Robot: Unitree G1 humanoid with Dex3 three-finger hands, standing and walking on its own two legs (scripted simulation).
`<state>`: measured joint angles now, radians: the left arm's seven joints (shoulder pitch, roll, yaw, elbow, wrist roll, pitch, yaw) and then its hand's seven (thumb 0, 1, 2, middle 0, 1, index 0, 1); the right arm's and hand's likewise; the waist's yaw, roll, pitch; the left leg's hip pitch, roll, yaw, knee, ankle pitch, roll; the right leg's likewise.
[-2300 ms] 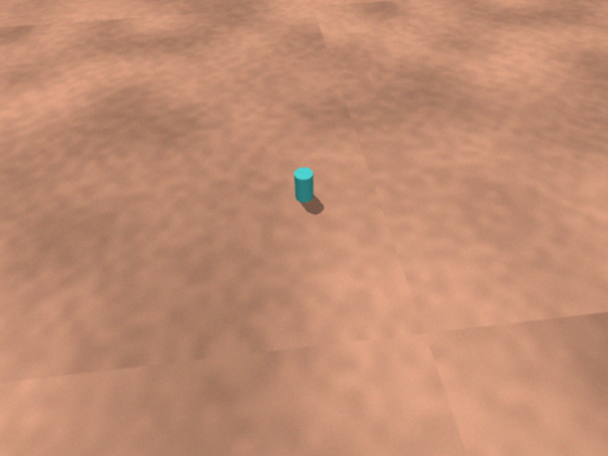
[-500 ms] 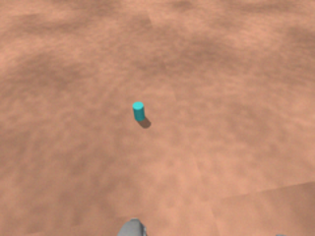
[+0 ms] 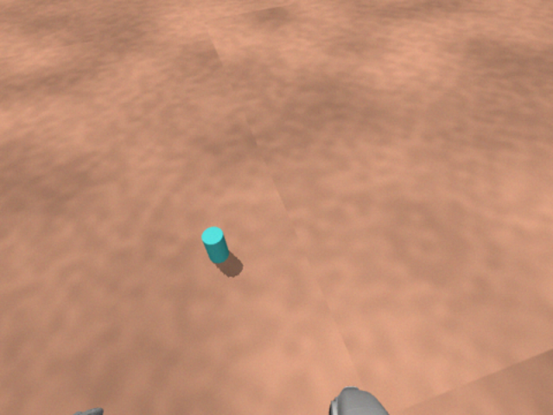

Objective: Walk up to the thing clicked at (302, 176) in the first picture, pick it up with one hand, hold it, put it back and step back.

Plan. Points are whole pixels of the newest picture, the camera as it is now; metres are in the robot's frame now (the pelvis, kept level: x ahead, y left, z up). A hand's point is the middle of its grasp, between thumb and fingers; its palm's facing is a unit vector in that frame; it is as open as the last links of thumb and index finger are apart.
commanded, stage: walk up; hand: left
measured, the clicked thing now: (215, 245) +0.85 +0.28 -0.69
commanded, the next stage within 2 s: none
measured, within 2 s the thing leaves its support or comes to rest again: neither
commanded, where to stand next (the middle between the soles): +0.54 +0.06 m, yaw +1 degrees
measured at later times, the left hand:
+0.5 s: hand (112, 386) +0.21 +0.30 -0.14, palm faces +0.02 -0.93 -0.38, open 7.4 cm
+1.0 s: hand (134, 267) +0.43 +0.31 -0.13, palm faces -0.06 -0.92 -0.40, open 7.4 cm
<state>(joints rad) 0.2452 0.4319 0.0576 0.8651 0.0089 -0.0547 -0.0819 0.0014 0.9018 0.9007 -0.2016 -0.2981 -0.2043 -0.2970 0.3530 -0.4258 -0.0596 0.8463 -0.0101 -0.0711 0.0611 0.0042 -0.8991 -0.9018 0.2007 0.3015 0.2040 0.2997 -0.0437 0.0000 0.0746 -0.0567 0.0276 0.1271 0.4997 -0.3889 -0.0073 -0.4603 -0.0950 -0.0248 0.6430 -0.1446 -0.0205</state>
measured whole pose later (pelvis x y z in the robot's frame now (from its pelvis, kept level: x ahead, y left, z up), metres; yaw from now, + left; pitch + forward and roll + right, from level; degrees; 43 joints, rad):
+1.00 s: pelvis +0.36 +0.04 +0.00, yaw +1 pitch -2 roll +2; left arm 0.28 0.40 0.05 0.88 0.01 -0.06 -0.06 0.00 0.90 0.90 -0.20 -0.30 -0.21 -0.30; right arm 0.38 -0.42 -0.05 0.82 -0.01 -0.05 0.05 0.00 -0.90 -0.90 0.20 0.30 0.20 0.30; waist -0.03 0.01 0.08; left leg -0.11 -0.01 0.10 0.55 -0.40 0.02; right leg -0.37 -0.06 -0.04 0.57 -0.16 -0.02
